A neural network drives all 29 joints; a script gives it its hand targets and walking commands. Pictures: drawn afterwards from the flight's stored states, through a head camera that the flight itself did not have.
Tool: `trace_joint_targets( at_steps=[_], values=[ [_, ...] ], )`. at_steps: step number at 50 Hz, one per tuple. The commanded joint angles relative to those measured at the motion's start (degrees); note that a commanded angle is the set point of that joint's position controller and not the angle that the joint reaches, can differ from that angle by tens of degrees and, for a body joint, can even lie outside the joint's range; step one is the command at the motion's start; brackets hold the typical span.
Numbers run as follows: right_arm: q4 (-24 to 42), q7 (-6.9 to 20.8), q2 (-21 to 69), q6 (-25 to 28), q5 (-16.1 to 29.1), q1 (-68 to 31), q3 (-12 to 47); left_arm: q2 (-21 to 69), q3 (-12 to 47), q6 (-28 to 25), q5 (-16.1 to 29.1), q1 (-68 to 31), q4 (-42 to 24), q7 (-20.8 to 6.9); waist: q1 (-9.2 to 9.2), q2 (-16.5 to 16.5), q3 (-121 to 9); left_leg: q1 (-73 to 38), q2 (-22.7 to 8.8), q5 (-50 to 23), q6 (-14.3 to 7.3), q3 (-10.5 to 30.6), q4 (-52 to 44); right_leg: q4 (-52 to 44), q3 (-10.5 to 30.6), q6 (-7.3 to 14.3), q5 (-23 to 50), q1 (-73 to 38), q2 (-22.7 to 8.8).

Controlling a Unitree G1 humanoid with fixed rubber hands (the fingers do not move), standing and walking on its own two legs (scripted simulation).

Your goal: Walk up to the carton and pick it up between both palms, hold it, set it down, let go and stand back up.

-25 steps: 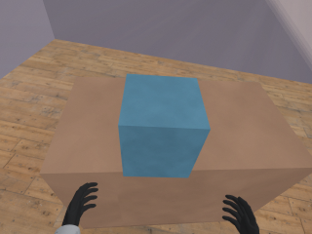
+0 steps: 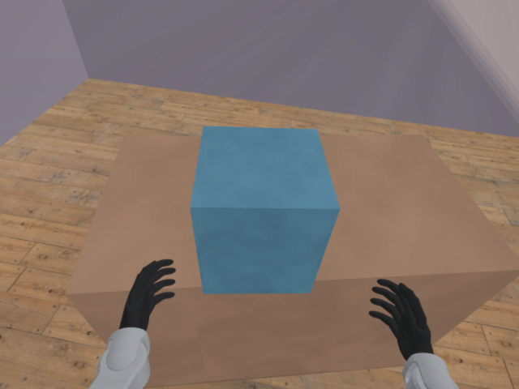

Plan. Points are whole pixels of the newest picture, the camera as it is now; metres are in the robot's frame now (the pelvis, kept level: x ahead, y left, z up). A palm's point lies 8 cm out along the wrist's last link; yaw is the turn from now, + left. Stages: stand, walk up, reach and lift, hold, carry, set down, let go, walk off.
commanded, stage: reach and lift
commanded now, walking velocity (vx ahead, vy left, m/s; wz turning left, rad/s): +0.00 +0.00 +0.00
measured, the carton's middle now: (259, 213) +0.42 +0.02 +0.03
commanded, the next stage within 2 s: none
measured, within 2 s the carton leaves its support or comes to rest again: neither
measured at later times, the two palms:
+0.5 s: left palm (147, 249) +0.30 +0.19 +0.07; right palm (418, 268) +0.30 -0.23 +0.07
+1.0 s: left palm (146, 197) +0.35 +0.20 +0.13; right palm (419, 211) +0.36 -0.22 +0.13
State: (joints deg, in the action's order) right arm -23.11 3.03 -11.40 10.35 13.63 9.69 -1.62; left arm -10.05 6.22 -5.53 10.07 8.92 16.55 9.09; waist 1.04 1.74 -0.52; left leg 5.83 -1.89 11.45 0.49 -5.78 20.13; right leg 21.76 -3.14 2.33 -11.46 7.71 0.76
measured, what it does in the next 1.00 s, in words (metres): stands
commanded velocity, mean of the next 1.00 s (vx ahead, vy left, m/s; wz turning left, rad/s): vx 0.00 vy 0.00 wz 0.00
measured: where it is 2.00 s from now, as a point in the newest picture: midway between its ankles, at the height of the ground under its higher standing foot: outside the picture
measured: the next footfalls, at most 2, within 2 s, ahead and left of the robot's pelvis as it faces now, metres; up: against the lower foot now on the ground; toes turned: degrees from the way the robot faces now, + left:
none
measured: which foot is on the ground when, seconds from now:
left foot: down 0.00-1.00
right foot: down 0.00-1.00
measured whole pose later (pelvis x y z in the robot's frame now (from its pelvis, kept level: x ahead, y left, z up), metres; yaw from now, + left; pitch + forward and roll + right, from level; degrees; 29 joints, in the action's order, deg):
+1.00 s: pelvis +0.00 +0.00 +0.00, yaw -1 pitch +3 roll +0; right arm -18.9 -1.4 -23.6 -17.4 24.1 -25.8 1.3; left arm -11.2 -8.6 38.6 9.0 -22.2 -0.9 6.0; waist -0.4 1.5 -0.5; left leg 11.9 -2.8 10.1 0.5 -6.3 19.4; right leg 18.8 -2.5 2.3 -8.6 13.0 1.8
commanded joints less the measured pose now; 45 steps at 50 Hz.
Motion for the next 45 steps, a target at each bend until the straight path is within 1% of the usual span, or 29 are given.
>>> trace_joint_targets(
  at_steps=[1, 2, 3, 5, 6, 7, 9, 10, 13, 16, 17, 18, 19, 20, 21, 23, 24, 25, 26, 27, 29, 30, 35, 38, 40, 41, 42, 43, 45],
  values=[
    [12.44, -0.59, -8.53, 0.34, 1.34, -12.63, -2.87, -3.20, -2.77, 1.83, -1.17, -12.66, -14.86, 0.11, 0.06, -0.63, -7.61, -3.09, 1.51, -7.78, 0.06, 4.76, -3.02, -5.02, 6.93, -0.42, 10.38, -0.16, -0.48],
    [14.03, -0.85, -9.29, -0.25, 0.85, -15.25, -3.14, -3.41, -3.72, 3.06, -1.17, -15.44, -16.01, 0.04, 0.10, 0.69, -8.41, -2.88, 1.57, -7.67, -0.17, 4.33, -3.23, -5.01, 6.90, -0.63, 10.99, -0.28, -0.32],
    [15.02, -0.97, -9.67, -0.83, 1.08, -16.03, -3.38, -4.15, -4.31, 4.04, -1.12, -16.84, -16.77, 0.16, 0.89, 0.13, -9.43, -2.22, 1.54, -7.33, -0.34, 4.32, -3.29, -4.87, 7.33, -0.71, 10.79, -0.47, -0.49],
    [16.11, -1.08, -9.45, -2.24, 1.05, -16.62, -2.98, -3.95, -4.58, 6.18, -1.22, -17.26, -17.66, 0.17, 1.08, 0.80, -9.15, -1.48, 1.51, -5.68, -0.87, 4.29, -3.75, -5.29, 7.72, -0.82, 9.81, -1.28, -0.68],
    [16.96, -1.05, -9.56, -3.21, 1.35, -17.48, -2.46, -4.35, -5.45, 7.41, -1.48, -16.85, -16.99, -0.03, 0.50, 1.65, -9.89, -1.48, 1.68, -5.32, -1.24, 3.99, -4.02, -5.47, 7.87, -1.03, 10.42, -1.38, -0.79],
    [16.66, -1.14, -9.92, -4.02, 1.64, -18.96, -3.10, -3.71, -5.71, 8.29, -1.36, -18.21, -17.86, -0.10, 1.01, 1.65, -10.35, -1.20, 1.57, -6.39, -1.19, 4.22, -4.25, -5.09, 7.72, -1.11, 11.16, -1.65, -0.49],
    [15.71, -1.25, -9.90, -5.97, 2.25, -19.65, -2.08, -3.38, -6.22, 10.55, -1.67, -19.81, -17.59, -0.77, 0.44, 2.31, -9.65, -2.05, 1.41, -6.21, -1.71, 4.35, -5.06, -5.55, 7.63, -1.56, 10.94, -1.41, -0.42],
    [15.64, -1.43, -10.11, -6.75, 2.37, -20.94, -2.31, -3.01, -7.42, 11.51, -2.16, -20.51, -17.61, -0.91, 1.10, 1.44, -10.24, -2.27, 1.51, -5.70, -1.69, 4.07, -4.72, -5.85, 7.97, -1.43, 10.33, -1.21, -0.72],
    [15.79, -1.61, -11.27, -9.10, 1.98, -26.47, -3.29, -2.99, -8.00, 14.79, -2.01, -26.17, -19.23, -1.13, 0.25, 1.23, -9.69, -2.75, 1.21, -1.77, -1.79, 4.20, -5.25, -6.33, 7.58, -1.33, 4.92, 0.20, -0.71],
    [16.52, -1.66, -12.13, -10.61, 2.29, -28.04, -3.44, -3.01, -8.34, 17.65, -1.74, -28.00, -21.63, -1.00, 0.28, 0.48, -11.57, -3.29, 1.28, -2.65, -1.82, 3.89, -4.70, -6.17, 7.36, -1.21, 5.63, 1.24, -0.57],
    [18.15, -1.61, -12.05, -10.87, 2.42, -29.51, -4.20, -3.44, -8.33, 18.54, -1.83, -29.03, -22.93, -1.01, -0.54, -0.28, -13.70, -4.82, 1.32, -4.79, -1.63, 3.88, -4.48, -5.79, 6.69, -1.33, 7.99, 1.64, -0.09],
    [17.91, -1.79, -12.98, -11.26, 2.68, -30.24, -4.46, -4.13, -9.24, 19.42, -1.53, -29.43, -23.29, -1.16, -0.63, 0.11, -13.57, -4.70, 1.57, -6.60, -1.56, 3.71, -3.90, -5.55, 6.94, -1.55, 10.01, 0.95, -0.12],
    [17.24, -2.18, -12.90, -11.83, 3.14, -30.63, -4.41, -4.63, -9.75, 20.18, -1.64, -30.55, -24.34, -1.26, 0.09, -0.60, -15.47, -4.59, 1.80, -8.00, -1.38, 3.45, -3.42, -4.93, 7.15, -1.56, 13.20, -0.42, -0.03],
    [18.50, -2.57, -13.38, -12.07, 3.24, -30.13, -4.59, -4.49, -9.81, 21.04, -1.79, -29.86, -25.98, -1.46, -0.17, -0.59, -16.05, -5.10, 1.90, -9.92, -1.07, 3.91, -2.96, -4.39, 6.80, -1.75, 15.53, -1.70, 0.38],
    [18.57, -2.86, -14.32, -12.56, 3.59, -31.79, -4.90, -4.66, -10.46, 22.12, -1.77, -30.81, -26.17, -1.82, -1.37, 0.20, -16.80, -5.75, 1.76, -10.33, -1.28, 4.16, -3.20, -4.29, 6.60, -1.86, 15.95, -2.26, 0.55],
    [19.58, -3.31, -14.18, -13.16, 4.38, -32.73, -3.32, -4.97, -11.89, 23.80, -1.98, -30.08, -27.29, -2.22, 0.30, 0.68, -18.00, -5.00, 2.04, -12.73, -1.34, 3.90, -2.22, -3.73, 7.06, -2.38, 20.35, -3.83, 0.53],
    [20.43, -3.52, -14.72, -13.40, 4.46, -34.54, -3.61, -6.01, -12.28, 24.65, -1.85, -32.37, -28.68, -2.42, 0.01, 0.50, -19.74, -4.74, 2.14, -12.68, -1.25, 3.50, -1.95, -2.91, 6.80, -2.30, 22.49, -4.41, 0.49],
    [20.47, -3.60, -14.82, -13.85, 4.70, -34.09, -2.94, -5.91, -12.37, 25.36, -1.70, -30.68, -28.54, -2.80, -0.61, 0.99, -18.63, -4.34, 2.29, -13.44, -1.33, 3.84, -2.14, -2.78, 6.93, -2.74, 23.77, -4.46, 0.47],
    [20.07, -3.73, -14.99, -14.35, 4.72, -34.32, -2.81, -5.88, -12.91, 26.10, -2.02, -31.54, -28.47, -3.14, -0.11, 1.21, -19.43, -3.60, 2.23, -14.02, -1.23, 3.54, -2.23, -2.56, 7.10, -2.88, 26.11, -5.97, 0.30],
    [20.81, -3.96, -15.23, -14.76, 5.24, -33.69, -2.27, -5.22, -13.05, 26.91, -2.27, -29.69, -29.73, -3.45, -0.43, 1.21, -20.66, -3.99, 2.41, -15.92, -0.91, 3.98, -2.08, -1.91, 7.12, -2.93, 28.94, -7.51, 0.69],
    [21.10, -4.26, -16.08, -16.06, 6.33, -35.25, -2.22, -5.28, -13.38, 28.97, -2.15, -30.89, -31.11, -3.85, -0.41, 0.62, -19.73, -4.69, 2.25, -17.81, -0.46, 4.24, -1.49, -1.96, 6.94, -2.79, 29.74, -7.99, 0.91],
    [21.06, -4.30, -16.62, -16.74, 6.22, -36.32, -2.19, -5.33, -13.96, 30.21, -2.41, -31.38, -32.40, -4.07, -1.08, 0.88, -20.01, -5.12, 2.18, -18.84, -0.24, 4.39, -1.25, -1.87, 6.51, -3.03, 31.29, -7.57, 1.03],
    [21.15, -4.64, -19.61, -19.69, 7.84, -42.21, -2.64, -5.98, -15.14, 34.57, -1.59, -36.78, -33.27, -4.47, -1.64, 1.18, -19.75, -6.13, 1.61, -17.51, -0.17, 4.74, -1.81, -2.75, 5.60, -3.29, 26.83, -4.79, 1.54],
    [20.24, -4.81, -20.16, -21.40, 8.25, -44.70, -2.62, -6.13, -15.15, 36.86, -1.49, -38.70, -33.19, -4.51, -1.99, 0.00, -18.34, -5.62, 1.55, -16.50, -0.24, 4.63, -1.38, -3.42, 5.86, -2.66, 24.59, -4.10, 1.58],
    [20.28, -4.74, -20.97, -22.36, 8.43, -48.15, -3.68, -6.85, -15.46, 37.86, -1.15, -42.72, -33.01, -4.31, -1.60, 0.18, -19.86, -5.02, 1.37, -15.55, -0.19, 4.51, -1.33, -3.38, 5.47, -2.95, 23.15, -3.01, 1.60],
    [20.42, -4.57, -21.36, -22.66, 8.78, -49.33, -3.76, -7.47, -15.79, 38.28, -0.97, -44.36, -33.87, -4.06, -2.24, -0.13, -21.58, -5.86, 1.51, -15.70, -0.14, 4.52, -1.09, -3.18, 5.24, -2.85, 23.24, -2.27, 1.79],
    [19.74, -4.53, -20.98, -22.97, 9.32, -50.42, -3.29, -7.08, -15.32, 38.72, -0.98, -45.98, -34.50, -3.71, -1.43, -2.03, -22.29, -6.12, 1.16, -16.66, -0.02, 5.03, -0.54, -3.11, 5.38, -2.40, 23.59, -2.04, 1.69],
    [18.98, -4.50, -21.73, -23.35, 9.58, -52.14, -3.67, -7.04, -15.41, 39.26, -1.05, -47.42, -34.61, -3.37, -2.20, -2.72, -23.83, -7.01, 1.29, -17.15, 0.37, 5.12, -0.01, -2.89, 5.25, -2.36, 23.70, -1.13, 1.90],
    [17.72, -4.42, -22.37, -24.24, 10.54, -55.11, -3.13, -8.26, -16.55, 40.14, -1.13, -49.41, -32.95, -3.14, -1.28, -1.59, -25.84, -6.11, 1.36, -17.89, -0.19, 4.77, 0.32, -2.45, 5.26, -2.63, 24.91, -2.37, 1.87]
  ],
)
